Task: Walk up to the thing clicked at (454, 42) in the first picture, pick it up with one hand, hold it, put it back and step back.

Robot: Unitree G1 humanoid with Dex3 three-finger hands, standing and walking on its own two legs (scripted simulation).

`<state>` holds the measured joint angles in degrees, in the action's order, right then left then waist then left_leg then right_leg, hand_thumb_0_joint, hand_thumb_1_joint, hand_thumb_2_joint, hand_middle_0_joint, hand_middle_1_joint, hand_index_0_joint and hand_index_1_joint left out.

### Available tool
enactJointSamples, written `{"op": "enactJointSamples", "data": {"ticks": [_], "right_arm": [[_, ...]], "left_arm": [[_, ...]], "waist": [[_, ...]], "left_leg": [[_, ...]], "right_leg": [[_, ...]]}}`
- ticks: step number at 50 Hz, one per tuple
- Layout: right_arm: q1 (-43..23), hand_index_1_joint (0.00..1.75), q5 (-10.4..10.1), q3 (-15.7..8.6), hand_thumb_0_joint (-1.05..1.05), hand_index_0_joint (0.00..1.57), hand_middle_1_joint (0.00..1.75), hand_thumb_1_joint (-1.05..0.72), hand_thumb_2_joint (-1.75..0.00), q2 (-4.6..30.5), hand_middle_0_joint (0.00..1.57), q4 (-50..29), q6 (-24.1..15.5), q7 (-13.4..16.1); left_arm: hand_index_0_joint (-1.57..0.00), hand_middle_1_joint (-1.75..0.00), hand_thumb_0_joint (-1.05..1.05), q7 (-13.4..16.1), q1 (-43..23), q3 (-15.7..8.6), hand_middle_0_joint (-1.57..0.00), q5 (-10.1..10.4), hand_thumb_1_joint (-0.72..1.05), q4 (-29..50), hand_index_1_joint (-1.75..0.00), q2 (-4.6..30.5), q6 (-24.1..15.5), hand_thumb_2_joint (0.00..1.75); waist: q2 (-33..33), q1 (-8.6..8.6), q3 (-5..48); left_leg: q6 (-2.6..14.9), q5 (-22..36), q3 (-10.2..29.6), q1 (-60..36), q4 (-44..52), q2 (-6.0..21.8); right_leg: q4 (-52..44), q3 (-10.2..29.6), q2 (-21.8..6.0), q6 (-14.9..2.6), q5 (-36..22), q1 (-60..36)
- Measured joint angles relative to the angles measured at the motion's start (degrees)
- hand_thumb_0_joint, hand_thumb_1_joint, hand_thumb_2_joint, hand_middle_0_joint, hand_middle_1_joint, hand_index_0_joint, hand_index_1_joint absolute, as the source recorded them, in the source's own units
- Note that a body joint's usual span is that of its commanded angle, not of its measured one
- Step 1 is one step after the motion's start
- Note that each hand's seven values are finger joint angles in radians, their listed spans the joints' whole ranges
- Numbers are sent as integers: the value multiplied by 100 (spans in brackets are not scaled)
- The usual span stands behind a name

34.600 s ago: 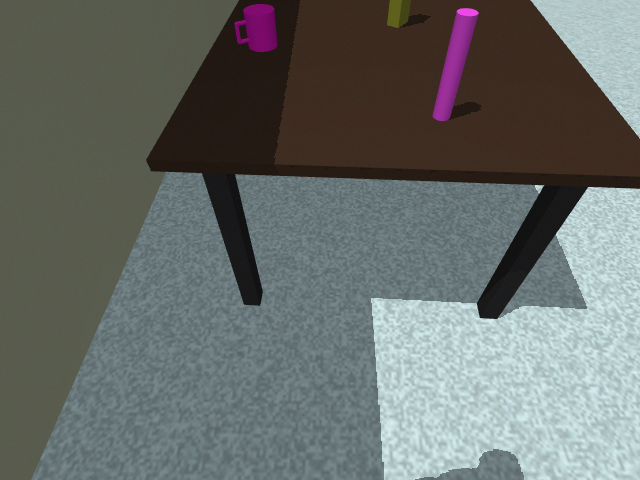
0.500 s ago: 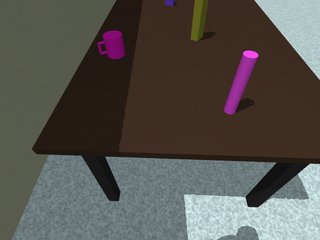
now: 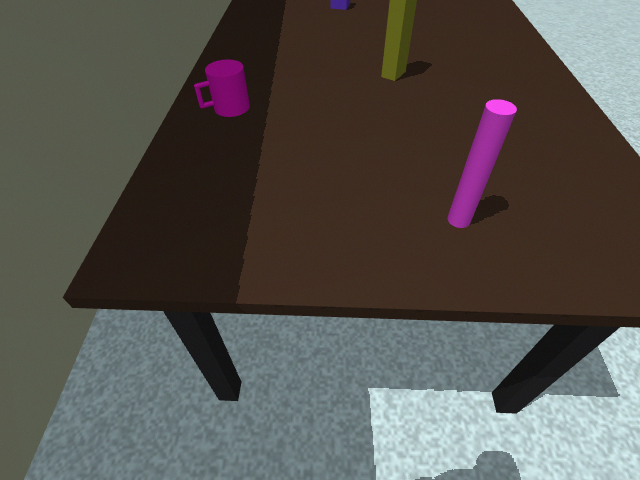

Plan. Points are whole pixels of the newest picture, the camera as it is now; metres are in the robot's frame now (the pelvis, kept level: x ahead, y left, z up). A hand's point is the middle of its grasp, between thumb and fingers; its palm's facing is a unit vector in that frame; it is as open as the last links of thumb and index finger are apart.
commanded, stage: step back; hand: right
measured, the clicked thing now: (477, 171) +0.56 -0.21 +0.07
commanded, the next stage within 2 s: none
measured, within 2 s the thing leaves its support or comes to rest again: neither
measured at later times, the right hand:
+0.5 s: hand out of the picture -0.02 -0.23 -0.16, palm faces -0.04 +0.90 -0.43, open 7.4 cm
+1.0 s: hand out of the picture -0.10 -0.24 -0.17, palm faces -0.01 +0.92 -0.39, open 7.4 cm
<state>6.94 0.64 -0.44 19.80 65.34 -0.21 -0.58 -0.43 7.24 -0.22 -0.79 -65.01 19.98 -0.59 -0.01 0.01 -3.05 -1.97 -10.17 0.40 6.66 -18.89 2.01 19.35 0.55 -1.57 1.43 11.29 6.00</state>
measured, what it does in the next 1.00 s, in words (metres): walks backwards: left foot, then right foot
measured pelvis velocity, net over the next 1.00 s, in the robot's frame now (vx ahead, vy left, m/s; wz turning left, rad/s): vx -0.18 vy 0.03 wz -0.03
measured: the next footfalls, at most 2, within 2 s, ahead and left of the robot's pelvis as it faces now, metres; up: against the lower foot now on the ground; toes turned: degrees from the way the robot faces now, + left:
left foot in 0.34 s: -0.03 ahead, +0.13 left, +0.00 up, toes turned -1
right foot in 0.74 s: -0.11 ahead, -0.09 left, +0.00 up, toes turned -1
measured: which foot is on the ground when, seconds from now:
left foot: down 0.00-0.18, up 0.20-0.32, down 0.34-0.76, up 0.78-1.00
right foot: down 0.00-0.34, up 0.36-0.72, down 0.74-1.00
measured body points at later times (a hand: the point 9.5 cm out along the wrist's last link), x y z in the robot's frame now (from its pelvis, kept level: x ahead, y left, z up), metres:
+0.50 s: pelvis -0.08 +0.04 -0.02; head +0.00 +0.07 +0.42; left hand +0.07 +0.35 -0.16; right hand -0.02 -0.28 -0.13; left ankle -0.07 +0.13 -0.75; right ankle -0.09 -0.11 -0.67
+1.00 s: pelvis -0.18 +0.03 -0.02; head -0.12 +0.03 +0.42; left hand -0.05 +0.34 -0.13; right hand -0.10 -0.29 -0.14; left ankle -0.21 +0.15 -0.71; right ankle -0.15 -0.09 -0.75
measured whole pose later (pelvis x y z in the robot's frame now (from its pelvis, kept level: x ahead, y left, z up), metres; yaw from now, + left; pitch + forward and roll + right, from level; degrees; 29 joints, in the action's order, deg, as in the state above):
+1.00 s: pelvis -0.18 +0.03 -0.02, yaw -1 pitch -1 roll +0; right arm 9.8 -0.2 -2.5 22.9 49.2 2.3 0.8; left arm 0.5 7.2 -3.7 -2.2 -45.2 20.6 2.2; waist -0.4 0.8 -9.0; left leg -0.3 -29.5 4.2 19.9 -51.9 -3.7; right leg 35.5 0.9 -0.4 -0.5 15.2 19.1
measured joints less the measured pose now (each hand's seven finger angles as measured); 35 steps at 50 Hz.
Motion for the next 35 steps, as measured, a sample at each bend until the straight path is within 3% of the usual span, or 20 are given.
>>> {"op": "enactJointSamples", "data": {"ticks": [7,10,14,16,17,18,21,23,26,31,35], "right_arm": [[-235,30,-113,-153,0,20,30,-90,-90,134,21,-444,174,-34],[-312,30,-122,-227,0,20,30,-90,-90,256,20,-657,267,-20],[-265,30,-111,-306,0,20,30,-90,-90,360,20,-940,361,-46],[-136,30,-114,-318,0,20,30,-90,-90,363,20,-1052,308,-59],[-42,30,-84,-321,0,20,30,-90,-90,383,20,-1098,267,-61],[21,30,-21,-346,0,20,30,-90,-90,363,20,-1114,229,-45],[115,30,74,-298,0,20,30,-90,-90,170,20,-1112,219,-45],[180,30,108,-253,0,20,30,-90,-90,45,20,-1116,233,-11],[219,30,112,-232,0,20,30,-90,-90,-31,21,-1215,232,65],[172,30,68,-241,1,20,30,-90,-90,-24,21,-1504,161,130],[101,30,42,-217,0,20,30,-90,-90,54,21,-1671,186,123]], "left_arm": [[-21,-30,1,35,-204,-236,-20,87,90,491,-30,127,135,90],[-21,-30,1,40,-318,-269,-20,60,90,711,-30,163,207,90],[-21,-30,1,52,-396,-274,-20,-73,90,991,-30,189,275,90],[-21,-30,1,72,-444,-264,-20,-100,90,1104,-30,241,309,90],[-21,-31,1,76,-469,-257,-20,-88,90,1177,-30,262,334,90],[-21,-31,1,86,-536,-263,-20,-61,90,1248,-30,296,362,90],[-21,-30,1,196,-689,-335,-20,-35,90,1375,-30,371,412,90],[-20,-30,1,232,-664,-338,-20,-10,91,1388,-30,386,425,90],[-20,-30,1,194,-481,-328,-20,9,91,1441,-30,344,395,90],[-20,-30,1,125,-115,-333,-20,-22,90,1481,-30,254,403,90],[-21,-30,1,77,60,-367,-20,-38,90,1492,-30,210,374,90]], "waist": [[-35,-9,-430],[-80,-20,-593],[35,-9,-659],[107,-54,-612],[93,-83,-566],[141,-94,-582],[324,-67,-792],[365,-87,-806],[338,-68,-816],[227,-72,-871],[135,-40,-848]], "left_leg": [[72,-294,54,693,-942,30],[249,-410,116,1099,-1631,-19],[462,-1633,161,1455,-3014,-395],[483,-1458,82,1278,-2715,-399],[459,-1024,77,1117,-2277,-345],[402,-1178,84,1088,-2164,-371],[431,-1198,43,1152,-2266,-399],[437,-1008,52,1113,-2025,-353],[464,-749,-20,1056,-1675,-275],[477,-553,-181,1092,-1529,-187],[424,-564,-315,1290,-1777,-116]], "right_leg": [[835,-19,45,-52,252,632],[1199,-40,33,-58,351,884],[1565,88,-125,-37,413,1224],[1745,107,-184,38,445,1419],[1901,84,-178,48,498,1554],[2162,161,-170,-46,583,1719],[3422,885,402,-242,1812,2050],[4193,1040,750,-275,1958,2195],[4739,925,897,-205,1778,2218],[4079,724,727,-45,1746,1727],[2712,432,445,-106,1485,1187]]}}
